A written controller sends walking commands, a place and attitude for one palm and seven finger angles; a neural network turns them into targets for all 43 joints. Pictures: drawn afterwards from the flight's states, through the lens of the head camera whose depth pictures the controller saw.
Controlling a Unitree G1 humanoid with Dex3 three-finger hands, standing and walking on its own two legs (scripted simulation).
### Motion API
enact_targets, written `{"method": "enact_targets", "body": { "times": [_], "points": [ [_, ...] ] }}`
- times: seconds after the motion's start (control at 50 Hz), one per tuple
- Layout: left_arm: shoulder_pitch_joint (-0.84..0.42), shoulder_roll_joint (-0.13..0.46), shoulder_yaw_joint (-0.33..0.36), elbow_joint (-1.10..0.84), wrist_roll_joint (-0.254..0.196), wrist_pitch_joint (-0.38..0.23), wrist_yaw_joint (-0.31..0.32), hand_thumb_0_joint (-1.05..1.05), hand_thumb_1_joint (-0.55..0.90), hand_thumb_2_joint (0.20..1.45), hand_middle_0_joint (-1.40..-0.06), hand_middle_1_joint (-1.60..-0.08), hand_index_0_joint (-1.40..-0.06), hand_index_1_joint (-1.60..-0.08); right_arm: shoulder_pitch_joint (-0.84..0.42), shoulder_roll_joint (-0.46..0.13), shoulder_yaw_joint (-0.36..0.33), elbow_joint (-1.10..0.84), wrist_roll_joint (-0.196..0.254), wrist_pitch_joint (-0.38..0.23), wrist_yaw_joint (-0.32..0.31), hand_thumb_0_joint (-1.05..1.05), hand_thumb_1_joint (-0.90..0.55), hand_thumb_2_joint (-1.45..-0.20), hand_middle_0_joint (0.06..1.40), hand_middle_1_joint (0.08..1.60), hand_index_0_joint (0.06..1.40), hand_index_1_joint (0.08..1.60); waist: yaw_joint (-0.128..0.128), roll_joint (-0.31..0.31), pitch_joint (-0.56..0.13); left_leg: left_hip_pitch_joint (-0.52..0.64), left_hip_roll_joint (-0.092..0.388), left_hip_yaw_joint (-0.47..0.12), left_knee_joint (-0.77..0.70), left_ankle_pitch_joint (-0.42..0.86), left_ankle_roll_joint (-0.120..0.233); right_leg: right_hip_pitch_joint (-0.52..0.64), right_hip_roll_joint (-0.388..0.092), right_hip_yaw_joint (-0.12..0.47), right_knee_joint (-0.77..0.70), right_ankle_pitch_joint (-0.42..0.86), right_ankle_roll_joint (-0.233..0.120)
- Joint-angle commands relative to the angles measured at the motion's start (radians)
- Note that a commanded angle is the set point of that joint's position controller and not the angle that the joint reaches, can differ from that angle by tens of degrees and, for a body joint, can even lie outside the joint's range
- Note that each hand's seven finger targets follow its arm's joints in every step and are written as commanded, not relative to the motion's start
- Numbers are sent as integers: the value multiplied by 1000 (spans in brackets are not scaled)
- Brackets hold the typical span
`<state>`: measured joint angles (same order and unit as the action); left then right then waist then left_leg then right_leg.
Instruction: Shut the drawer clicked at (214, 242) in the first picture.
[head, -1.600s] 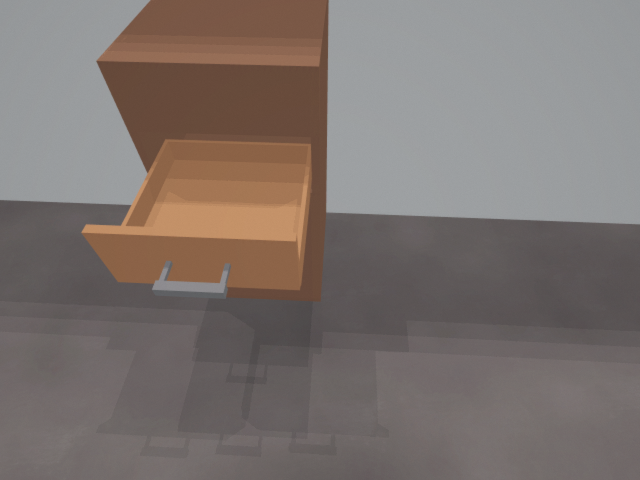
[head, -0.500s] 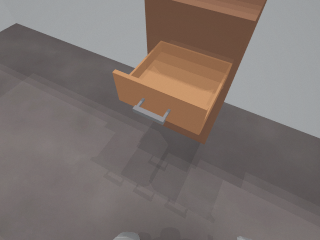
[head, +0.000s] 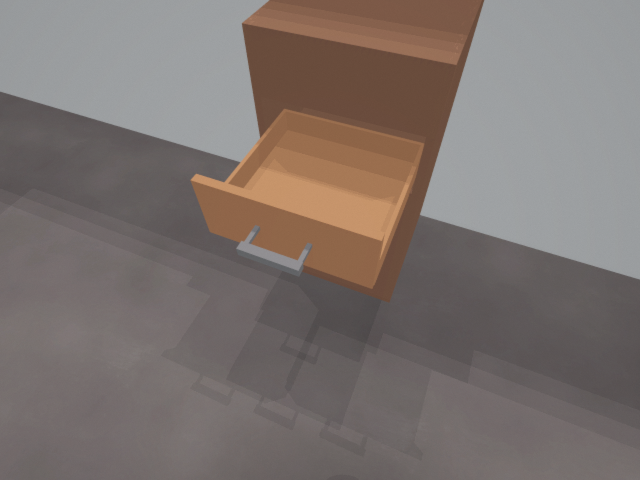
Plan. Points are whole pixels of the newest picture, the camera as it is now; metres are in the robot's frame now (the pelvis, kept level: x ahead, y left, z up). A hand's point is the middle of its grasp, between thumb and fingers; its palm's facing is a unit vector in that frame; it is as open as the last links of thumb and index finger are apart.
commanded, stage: look at it before walking up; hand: left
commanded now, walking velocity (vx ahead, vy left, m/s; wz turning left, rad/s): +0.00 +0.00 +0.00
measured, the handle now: (275, 249) +0.52 +0.11 -0.14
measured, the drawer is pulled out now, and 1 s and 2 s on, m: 0.30 0.30 0.30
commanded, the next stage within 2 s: turn to face it in 0.14 s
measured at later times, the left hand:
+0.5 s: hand out of the picture +0.04 +0.20 -0.18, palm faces -0.03 -0.97 -0.24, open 7.4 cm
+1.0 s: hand out of the picture +0.11 +0.18 -0.18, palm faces -0.19 -0.95 -0.23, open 7.4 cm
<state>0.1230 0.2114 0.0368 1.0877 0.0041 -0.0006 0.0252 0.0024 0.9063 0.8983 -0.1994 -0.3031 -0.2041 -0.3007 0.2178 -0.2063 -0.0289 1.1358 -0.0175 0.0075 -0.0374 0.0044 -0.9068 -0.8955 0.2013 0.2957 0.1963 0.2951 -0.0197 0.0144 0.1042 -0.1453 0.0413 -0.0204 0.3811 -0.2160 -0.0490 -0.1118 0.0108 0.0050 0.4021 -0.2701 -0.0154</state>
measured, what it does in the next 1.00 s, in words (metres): steps on the spot, turning right: left foot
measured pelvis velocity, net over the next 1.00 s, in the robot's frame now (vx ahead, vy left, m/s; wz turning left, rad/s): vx -0.02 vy -0.01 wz -0.28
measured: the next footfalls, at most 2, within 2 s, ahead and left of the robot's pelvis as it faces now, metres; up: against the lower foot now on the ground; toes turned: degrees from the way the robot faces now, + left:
left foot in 0.88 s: +0.08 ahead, +0.10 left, +0.00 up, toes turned -16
right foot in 1.12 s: +0.06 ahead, -0.16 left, +0.00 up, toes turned -21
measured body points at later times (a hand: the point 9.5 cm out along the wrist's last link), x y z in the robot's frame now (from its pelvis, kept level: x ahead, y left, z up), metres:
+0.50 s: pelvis +0.00 +0.00 -0.01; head +0.05 -0.01 +0.44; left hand +0.04 +0.25 -0.16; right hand +0.02 -0.23 -0.17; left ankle -0.01 +0.15 -0.74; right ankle -0.03 -0.11 -0.74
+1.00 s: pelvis -0.02 -0.01 -0.01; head +0.05 -0.01 +0.44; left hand +0.12 +0.23 -0.16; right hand +0.03 -0.27 -0.15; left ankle +0.03 +0.13 -0.74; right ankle -0.06 -0.11 -0.70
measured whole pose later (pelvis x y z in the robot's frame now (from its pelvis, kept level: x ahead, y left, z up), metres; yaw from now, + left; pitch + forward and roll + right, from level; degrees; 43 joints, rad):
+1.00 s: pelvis -0.02 -0.01 -0.01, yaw -16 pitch +0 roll +0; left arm 0.15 0.23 0.10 0.95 0.02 0.06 0.00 0.01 0.91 0.90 -0.20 -0.30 -0.20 -0.30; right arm 0.11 -0.18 -0.04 0.92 -0.04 0.01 -0.05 0.00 -0.90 -0.90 0.20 0.30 0.20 0.30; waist 0.03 -0.03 0.14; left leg -0.24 0.04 -0.02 0.50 -0.26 -0.03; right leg -0.41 0.06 0.07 0.92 -0.50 0.01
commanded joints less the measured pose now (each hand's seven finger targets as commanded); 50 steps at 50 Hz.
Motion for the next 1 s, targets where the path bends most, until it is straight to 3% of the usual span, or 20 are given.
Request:
{"method": "enact_targets", "body": {
  "times": [0.0,0.28,0.4,0.5,0.54,0.56,0.58,0.6,0.62,0.66,0.72,0.8,0.82,0.84,0.86,0.88,0.9,0.92,0.94,0.98],
  "points": [
    [65,132,21,-17,4,-9,7,0,900,900,-200,-300,-200,-300,49,-89,-9,-36,3,-16,-2,0,-900,-900,200,300,200,300,20,-6,-77,31,58,-14,-37,254,39,14,-103,46,-73,290,-24],
    [99,108,30,-21,5,-2,11,0,900,900,-200,-300,-200,-300,79,-62,-21,-36,4,-15,-10,0,-900,-900,200,300,200,300,13,-18,-70,67,68,24,5,270,34,-32,-88,86,-45,367,-28],
    [83,112,63,-79,13,27,-3,0,900,900,-200,-300,-200,-300,66,-106,-57,-96,2,4,-21,0,-900,-900,200,300,200,300,0,38,-76,69,131,31,46,194,58,-149,-41,112,80,276,-30],
    [97,93,74,-119,18,41,-18,0,900,900,-200,-300,-200,-300,20,-151,-77,-151,-4,7,-23,0,-900,-900,200,300,200,300,21,127,-81,3,230,-29,11,120,125,-204,7,79,260,88,-21],
    [139,91,77,-121,21,43,-24,0,900,900,-200,-300,-200,-300,-33,-159,-81,-179,-6,10,-21,0,-900,-900,200,300,200,300,55,107,-77,-63,212,7,71,98,116,-153,0,72,208,88,-23],
    [162,123,83,-119,26,41,-24,0,900,900,-200,-300,-200,-300,-56,-143,-81,-195,-2,15,-18,0,-900,-900,200,300,200,300,67,4,-71,-120,140,64,165,-17,74,-125,-51,157,105,176,-41],
    [178,185,94,-117,34,33,-16,0,900,900,-200,-300,-200,-300,-72,-91,-77,-218,6,19,-17,0,-900,-900,200,300,200,300,75,-257,-89,-221,10,136,353,-186,25,-56,-178,386,-34,268,-88],
    [212,205,100,-112,27,29,-5,0,900,900,-200,-300,-200,-300,-127,-87,-73,-236,10,24,-12,0,-900,-900,200,300,200,300,114,-324,-59,-326,-46,58,548,-377,13,-14,-263,535,-108,443,-162],
    [201,192,98,-112,25,31,3,0,900,900,-200,-300,-200,-300,-129,-96,-73,-235,11,22,-15,0,-900,-900,200,300,200,300,95,-262,-58,-374,-25,-23,643,-371,16,30,-267,532,-76,544,-217],
    [140,170,98,-139,27,29,12,0,900,900,-200,-300,-200,-300,-102,-81,-65,-229,17,11,-20,0,-900,-900,200,300,200,300,54,-188,-130,-377,-12,-41,627,-344,9,113,-240,458,5,683,-240],
    [142,177,100,-154,26,29,12,0,900,900,-200,-300,-200,-300,-116,-55,-54,-232,21,9,-16,0,-900,-900,200,300,200,300,62,-145,-178,-281,-35,-7,440,-283,5,127,-197,433,11,690,-211],
    [87,173,95,-168,18,30,5,0,900,900,-200,-300,-200,-300,-36,-58,-53,-217,23,-1,-17,0,-900,-900,200,300,200,300,4,-134,-137,-47,-47,0,95,-60,17,-38,-139,407,35,530,-128],
    [68,151,89,-178,11,31,1,0,900,900,-200,-300,-200,-300,0,-80,-57,-208,20,-9,-21,0,-900,-900,200,300,200,300,-17,-75,-132,79,5,-25,-7,24,35,-154,-88,361,72,396,-80],
    [82,100,81,-194,5,32,-6,0,900,900,-200,-300,-200,-300,9,-151,-67,-215,4,-17,-25,0,-900,-900,200,300,200,300,-15,142,-130,154,192,-228,-69,92,106,-309,32,253,185,106,-23],
    [66,91,74,-215,1,32,-13,0,900,900,-200,-300,-200,-300,13,-202,-73,-235,-10,-13,-27,0,-900,-900,200,300,200,300,-19,254,-106,69,382,-387,-144,140,219,-340,69,113,386,-272,21],
    [68,95,73,-237,11,26,-17,0,900,900,-200,-300,-200,-300,-19,-212,-71,-266,-13,-7,-25,0,-900,-900,200,300,200,300,0,151,-73,-69,419,-408,-132,55,276,-323,34,103,515,-295,32],
    [44,106,81,-216,26,36,-22,0,900,900,-200,-300,-200,-300,-24,-187,-66,-253,-23,-14,-24,0,-900,-900,200,300,200,300,0,176,-78,-15,353,-364,-109,238,269,-365,39,89,617,-300,30],
    [47,102,83,-212,20,41,-26,0,900,900,-200,-300,-200,-300,-35,-173,-59,-256,-21,-12,-25,0,-900,-900,200,300,200,300,11,202,-76,-10,312,-256,-71,352,251,-374,17,83,658,-276,31],
    [42,92,78,-213,15,43,-31,0,900,900,-200,-300,-200,-300,-53,-158,-56,-259,-22,-10,-24,0,-900,-900,200,300,200,300,20,190,-81,-10,270,-167,-41,428,228,-351,6,62,633,-264,31],
    [46,76,66,-215,13,40,-35,0,900,900,-200,-300,-200,-300,-55,-166,-57,-262,-24,-7,-22,0,-900,-900,200,300,200,300,21,184,-123,-4,234,-94,7,500,198,-260,5,8,494,-267,28]
  ]
}}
